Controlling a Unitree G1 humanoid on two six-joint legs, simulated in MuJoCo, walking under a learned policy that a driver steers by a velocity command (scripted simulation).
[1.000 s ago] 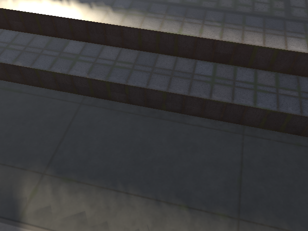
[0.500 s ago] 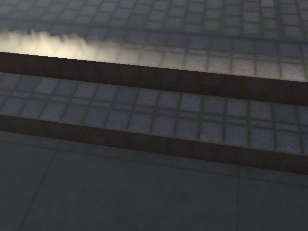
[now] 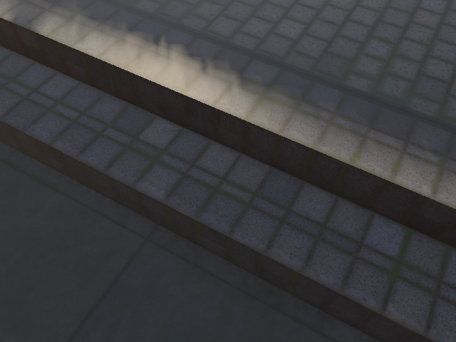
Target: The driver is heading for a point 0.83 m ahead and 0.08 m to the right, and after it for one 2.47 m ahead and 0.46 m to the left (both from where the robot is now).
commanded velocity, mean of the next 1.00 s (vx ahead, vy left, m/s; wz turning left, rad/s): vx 0.50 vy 0.00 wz -0.12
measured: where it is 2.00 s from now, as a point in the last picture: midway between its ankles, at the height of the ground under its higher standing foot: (276, 192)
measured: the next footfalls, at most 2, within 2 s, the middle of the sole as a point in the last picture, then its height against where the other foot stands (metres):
right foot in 0.40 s outside the picture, level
left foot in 0.88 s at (209, 298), level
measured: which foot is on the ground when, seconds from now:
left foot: down 0.00-0.40, up 0.42-0.86, down 0.88-1.00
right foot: up 0.00-0.38, down 0.40-0.88, up 0.90-1.00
